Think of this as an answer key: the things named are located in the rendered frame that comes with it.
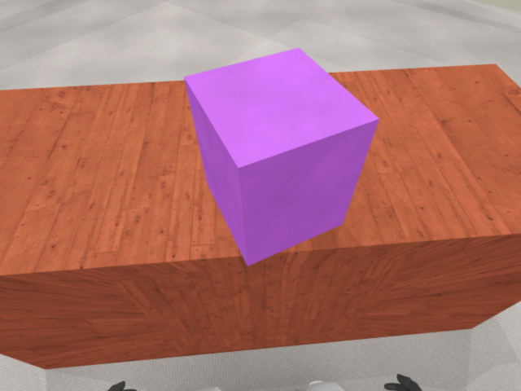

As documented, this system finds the carton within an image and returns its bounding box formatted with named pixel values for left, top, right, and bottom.
left=184, top=48, right=379, bottom=266

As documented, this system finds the pedestal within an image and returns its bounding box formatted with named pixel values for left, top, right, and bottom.
left=0, top=64, right=521, bottom=369

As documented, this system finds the robot right hand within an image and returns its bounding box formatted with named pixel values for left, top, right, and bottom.
left=384, top=374, right=422, bottom=391

